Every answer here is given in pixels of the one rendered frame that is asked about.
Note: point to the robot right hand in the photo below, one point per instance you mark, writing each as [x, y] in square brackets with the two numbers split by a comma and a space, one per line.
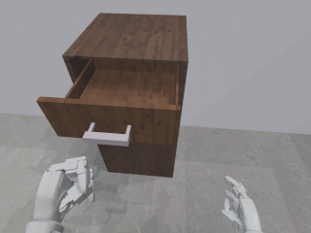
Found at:
[244, 215]

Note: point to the robot left forearm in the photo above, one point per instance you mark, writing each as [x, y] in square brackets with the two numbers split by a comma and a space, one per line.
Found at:
[44, 226]

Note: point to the drawer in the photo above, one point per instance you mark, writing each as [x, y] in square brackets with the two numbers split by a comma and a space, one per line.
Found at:
[114, 94]

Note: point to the cabinet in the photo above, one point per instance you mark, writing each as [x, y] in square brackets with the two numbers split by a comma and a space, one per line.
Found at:
[138, 38]

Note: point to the robot left hand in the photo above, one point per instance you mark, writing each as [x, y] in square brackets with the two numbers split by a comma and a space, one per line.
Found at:
[50, 202]

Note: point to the handle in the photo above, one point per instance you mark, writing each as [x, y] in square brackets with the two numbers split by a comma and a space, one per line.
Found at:
[103, 138]

